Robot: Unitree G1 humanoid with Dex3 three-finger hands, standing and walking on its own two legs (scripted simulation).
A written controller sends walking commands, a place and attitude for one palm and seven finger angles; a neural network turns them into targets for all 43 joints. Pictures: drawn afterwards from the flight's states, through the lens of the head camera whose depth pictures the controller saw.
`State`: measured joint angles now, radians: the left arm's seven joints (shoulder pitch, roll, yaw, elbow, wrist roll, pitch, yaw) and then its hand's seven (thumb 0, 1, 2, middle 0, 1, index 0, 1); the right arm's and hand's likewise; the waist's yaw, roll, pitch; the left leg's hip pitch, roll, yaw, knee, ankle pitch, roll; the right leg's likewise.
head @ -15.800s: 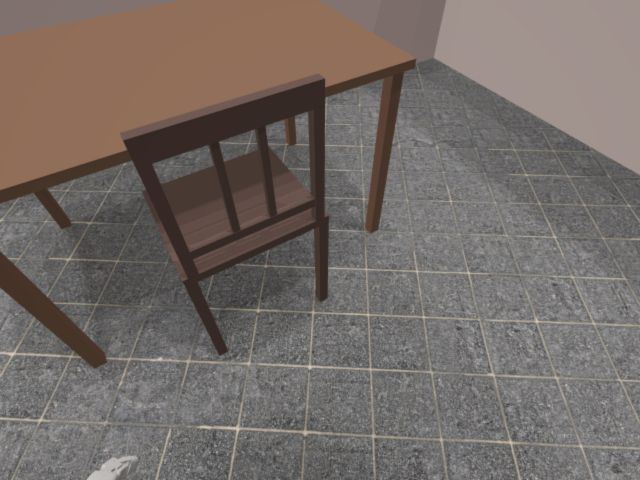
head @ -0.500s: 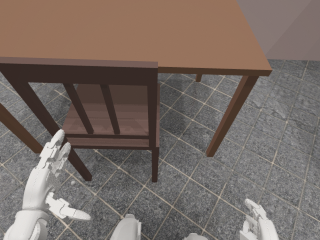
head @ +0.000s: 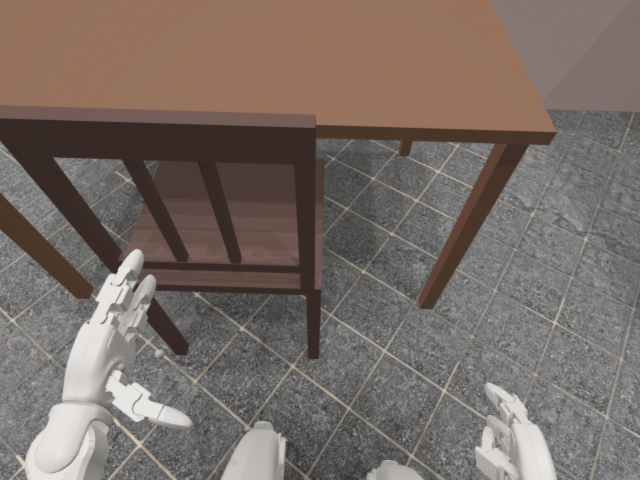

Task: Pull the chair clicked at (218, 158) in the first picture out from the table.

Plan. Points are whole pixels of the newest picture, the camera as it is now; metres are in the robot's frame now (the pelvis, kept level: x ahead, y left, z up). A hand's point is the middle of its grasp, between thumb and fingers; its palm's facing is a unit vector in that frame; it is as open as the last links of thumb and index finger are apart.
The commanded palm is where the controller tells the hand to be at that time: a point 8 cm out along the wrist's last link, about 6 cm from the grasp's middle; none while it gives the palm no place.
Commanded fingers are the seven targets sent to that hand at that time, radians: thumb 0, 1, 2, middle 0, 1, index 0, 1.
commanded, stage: aim the fingers beside a spindle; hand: left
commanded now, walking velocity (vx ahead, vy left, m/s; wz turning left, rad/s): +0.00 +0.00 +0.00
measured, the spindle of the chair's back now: (160, 214) +0.50 +0.28 -0.03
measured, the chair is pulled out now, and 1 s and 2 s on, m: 0.00 0.00 0.00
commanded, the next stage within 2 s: none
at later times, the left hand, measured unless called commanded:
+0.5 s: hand (184, 327) +0.29 +0.18 +0.03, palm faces -0.02 -1.00 -0.05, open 16.9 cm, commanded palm +0.28 +0.23 +0.03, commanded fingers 0.00 -0.50 0.30 -0.06 -0.08 -0.06 -0.08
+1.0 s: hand (207, 306) +0.33 +0.17 +0.00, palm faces -0.02 -1.00 -0.04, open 16.9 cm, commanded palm +0.31 +0.21 +0.00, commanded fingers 0.00 -0.50 0.30 -0.06 -0.08 -0.06 -0.08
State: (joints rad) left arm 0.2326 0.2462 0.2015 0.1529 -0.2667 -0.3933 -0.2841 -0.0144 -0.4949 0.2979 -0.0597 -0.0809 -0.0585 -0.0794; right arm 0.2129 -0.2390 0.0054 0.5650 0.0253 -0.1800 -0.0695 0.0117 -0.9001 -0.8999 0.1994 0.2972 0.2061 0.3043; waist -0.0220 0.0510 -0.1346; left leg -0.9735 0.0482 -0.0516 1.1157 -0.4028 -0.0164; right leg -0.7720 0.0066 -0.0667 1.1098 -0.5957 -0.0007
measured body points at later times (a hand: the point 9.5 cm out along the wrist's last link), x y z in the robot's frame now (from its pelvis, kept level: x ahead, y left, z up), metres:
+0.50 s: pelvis +0.00 +0.00 -0.01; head +0.08 +0.01 +0.43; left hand +0.28 +0.23 +0.03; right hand +0.16 -0.25 -0.10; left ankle +0.08 +0.13 -0.65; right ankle -0.03 -0.12 -0.65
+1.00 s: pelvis -0.01 +0.00 -0.03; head +0.09 +0.01 +0.41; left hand +0.32 +0.22 +0.01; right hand +0.13 -0.25 -0.13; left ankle +0.08 +0.13 -0.65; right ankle -0.03 -0.12 -0.65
